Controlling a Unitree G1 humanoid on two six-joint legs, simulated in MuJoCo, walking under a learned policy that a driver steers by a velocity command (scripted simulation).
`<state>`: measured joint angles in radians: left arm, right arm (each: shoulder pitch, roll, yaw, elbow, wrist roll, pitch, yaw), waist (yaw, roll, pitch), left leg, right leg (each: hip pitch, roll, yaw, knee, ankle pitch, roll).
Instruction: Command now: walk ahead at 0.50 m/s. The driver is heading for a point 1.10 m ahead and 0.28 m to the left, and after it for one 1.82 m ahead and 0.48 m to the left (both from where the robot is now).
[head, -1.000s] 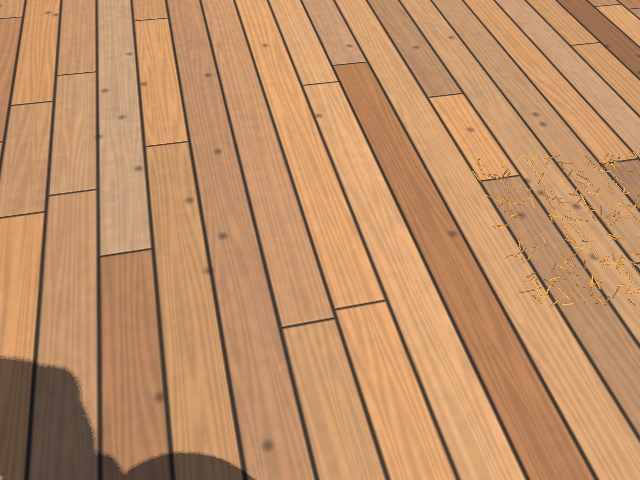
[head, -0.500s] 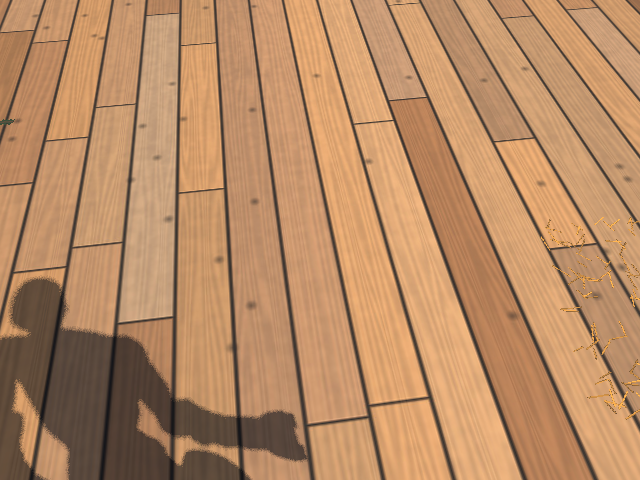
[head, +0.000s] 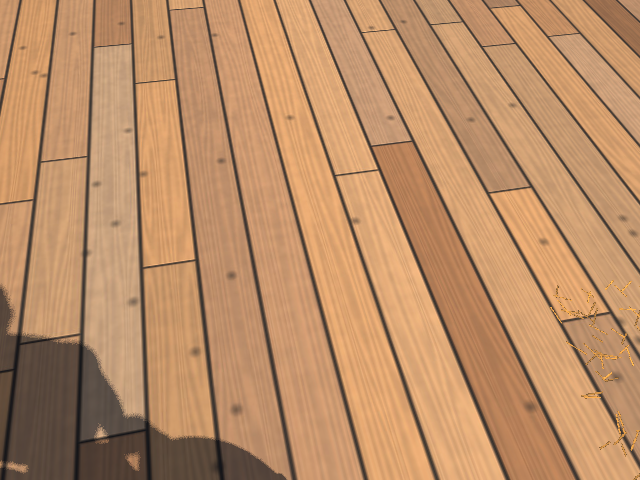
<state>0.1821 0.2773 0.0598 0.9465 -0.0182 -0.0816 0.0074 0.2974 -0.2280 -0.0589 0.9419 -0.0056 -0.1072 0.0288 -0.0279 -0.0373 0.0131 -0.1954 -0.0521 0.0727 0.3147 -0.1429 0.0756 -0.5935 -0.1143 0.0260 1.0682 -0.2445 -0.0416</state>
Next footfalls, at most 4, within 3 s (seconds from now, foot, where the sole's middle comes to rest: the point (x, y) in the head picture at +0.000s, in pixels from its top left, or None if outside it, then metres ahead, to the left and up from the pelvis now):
0.34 right None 0.37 -0.16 -0.78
0.92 left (270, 412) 0.65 0.10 -0.78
1.38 right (304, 286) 0.99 0.02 -0.78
1.82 left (215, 343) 0.82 0.23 -0.78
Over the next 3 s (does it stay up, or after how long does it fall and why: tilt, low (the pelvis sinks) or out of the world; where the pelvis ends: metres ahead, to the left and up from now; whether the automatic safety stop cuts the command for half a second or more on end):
stays up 0.95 0.25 -0.01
